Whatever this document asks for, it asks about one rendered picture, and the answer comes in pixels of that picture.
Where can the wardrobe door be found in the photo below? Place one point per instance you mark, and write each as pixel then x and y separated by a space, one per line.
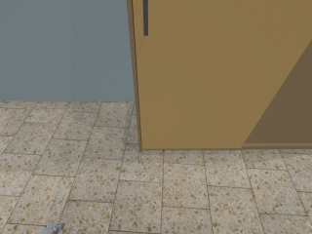
pixel 208 69
pixel 288 117

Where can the left robot hand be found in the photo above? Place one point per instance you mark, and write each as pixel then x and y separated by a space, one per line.
pixel 53 228

